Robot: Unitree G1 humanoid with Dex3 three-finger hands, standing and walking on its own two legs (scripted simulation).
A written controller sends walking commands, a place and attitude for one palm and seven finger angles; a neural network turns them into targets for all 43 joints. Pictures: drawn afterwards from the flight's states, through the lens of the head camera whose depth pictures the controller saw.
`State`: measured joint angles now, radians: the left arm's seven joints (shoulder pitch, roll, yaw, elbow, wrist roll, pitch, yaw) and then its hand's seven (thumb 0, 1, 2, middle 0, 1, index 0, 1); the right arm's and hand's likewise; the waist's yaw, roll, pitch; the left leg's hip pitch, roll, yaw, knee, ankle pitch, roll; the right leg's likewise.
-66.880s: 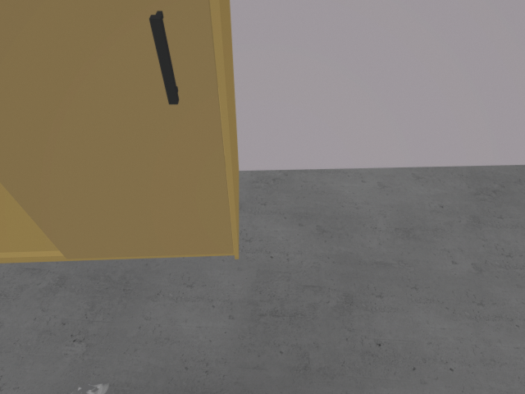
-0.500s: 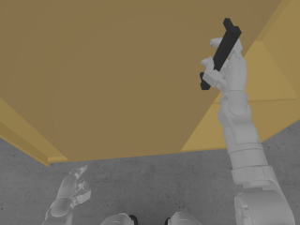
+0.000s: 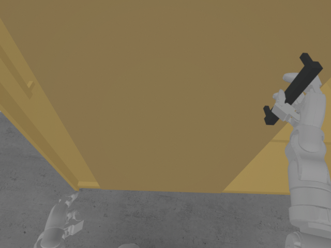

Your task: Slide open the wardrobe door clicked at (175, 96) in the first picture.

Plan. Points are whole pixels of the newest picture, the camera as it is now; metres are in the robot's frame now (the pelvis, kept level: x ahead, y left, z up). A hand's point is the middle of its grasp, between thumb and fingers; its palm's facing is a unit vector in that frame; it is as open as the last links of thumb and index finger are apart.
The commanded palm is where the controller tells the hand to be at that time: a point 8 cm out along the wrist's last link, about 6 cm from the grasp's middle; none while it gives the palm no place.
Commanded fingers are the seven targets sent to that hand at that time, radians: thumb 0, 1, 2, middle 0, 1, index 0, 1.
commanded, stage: stop walking and hold the door there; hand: right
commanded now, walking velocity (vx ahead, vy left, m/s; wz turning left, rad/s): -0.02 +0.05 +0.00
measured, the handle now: (285, 92) +0.46 -0.24 +0.15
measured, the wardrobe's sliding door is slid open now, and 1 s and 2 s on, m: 0.54 0.53 0.54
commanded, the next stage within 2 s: loosen the grip on the handle in 1.96 s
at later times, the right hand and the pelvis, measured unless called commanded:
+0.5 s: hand (279, 105) +0.41 -0.21 +0.15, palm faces +0.30 +0.94 -0.18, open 6.1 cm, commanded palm +0.38 -0.25 +0.15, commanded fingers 0.00 -0.90 -0.90 0.45 1.40 0.45 1.40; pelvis +0.00 -0.01 +0.00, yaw +4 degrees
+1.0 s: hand (282, 106) +0.41 -0.22 +0.15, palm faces +0.17 +0.97 -0.17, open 6.0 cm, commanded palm +0.38 -0.26 +0.15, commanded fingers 0.00 -0.90 -0.90 0.45 1.40 0.45 1.40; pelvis -0.03 -0.06 -0.01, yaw +2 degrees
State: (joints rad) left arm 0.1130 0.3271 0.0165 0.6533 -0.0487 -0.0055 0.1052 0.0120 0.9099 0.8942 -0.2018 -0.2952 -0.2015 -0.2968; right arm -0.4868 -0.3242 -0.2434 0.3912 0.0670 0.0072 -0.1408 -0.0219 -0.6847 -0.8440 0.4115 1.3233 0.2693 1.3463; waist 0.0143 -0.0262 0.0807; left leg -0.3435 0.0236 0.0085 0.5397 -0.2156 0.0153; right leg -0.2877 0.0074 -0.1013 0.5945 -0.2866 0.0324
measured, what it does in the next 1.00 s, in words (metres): steps on the spot: right foot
